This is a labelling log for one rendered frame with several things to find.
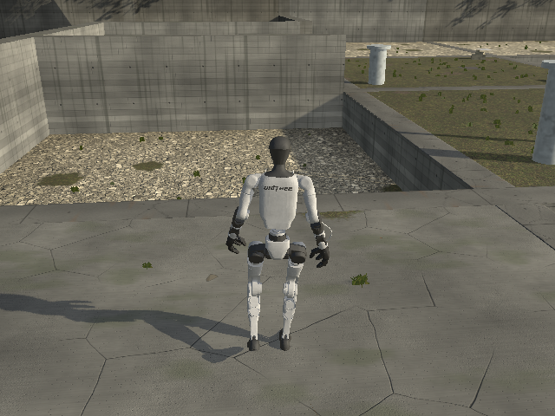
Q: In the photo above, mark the robot left shin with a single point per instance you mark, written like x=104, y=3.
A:
x=253, y=309

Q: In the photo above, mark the robot right upper arm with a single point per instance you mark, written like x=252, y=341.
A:
x=305, y=183

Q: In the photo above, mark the right robot thigh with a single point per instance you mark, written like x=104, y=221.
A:
x=297, y=256

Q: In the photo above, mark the robot left upper arm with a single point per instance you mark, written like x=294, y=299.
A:
x=251, y=181

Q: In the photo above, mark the robot right forearm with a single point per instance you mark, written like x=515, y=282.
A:
x=319, y=234

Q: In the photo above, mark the robot left forearm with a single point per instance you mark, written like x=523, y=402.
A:
x=235, y=226

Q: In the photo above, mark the robot right hand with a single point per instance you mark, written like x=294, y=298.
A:
x=324, y=254

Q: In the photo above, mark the robot left hand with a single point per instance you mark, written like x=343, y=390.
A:
x=236, y=241

